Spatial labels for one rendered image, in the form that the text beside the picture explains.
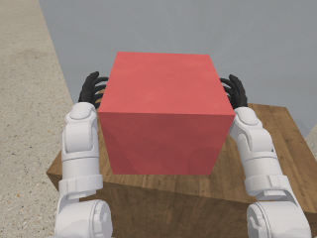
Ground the right robot upper arm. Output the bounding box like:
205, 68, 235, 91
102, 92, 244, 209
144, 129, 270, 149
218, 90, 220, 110
247, 201, 311, 238

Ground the right robot forearm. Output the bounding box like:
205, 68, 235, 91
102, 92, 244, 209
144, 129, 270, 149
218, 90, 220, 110
229, 106, 312, 238

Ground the robot right hand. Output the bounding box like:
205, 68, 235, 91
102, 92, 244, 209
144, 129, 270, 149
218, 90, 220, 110
219, 74, 248, 110

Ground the pedestal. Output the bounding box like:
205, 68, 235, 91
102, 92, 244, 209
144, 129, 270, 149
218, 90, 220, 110
46, 88, 317, 238

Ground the carton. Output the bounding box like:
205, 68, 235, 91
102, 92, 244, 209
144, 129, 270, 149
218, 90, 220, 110
97, 52, 236, 176

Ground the left robot upper arm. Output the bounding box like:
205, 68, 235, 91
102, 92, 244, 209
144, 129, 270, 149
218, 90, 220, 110
45, 199, 113, 238

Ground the robot left hand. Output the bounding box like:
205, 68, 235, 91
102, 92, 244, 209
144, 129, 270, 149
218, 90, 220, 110
78, 71, 109, 110

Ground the left robot forearm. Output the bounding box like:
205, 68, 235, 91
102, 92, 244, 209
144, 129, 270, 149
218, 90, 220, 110
54, 102, 103, 236

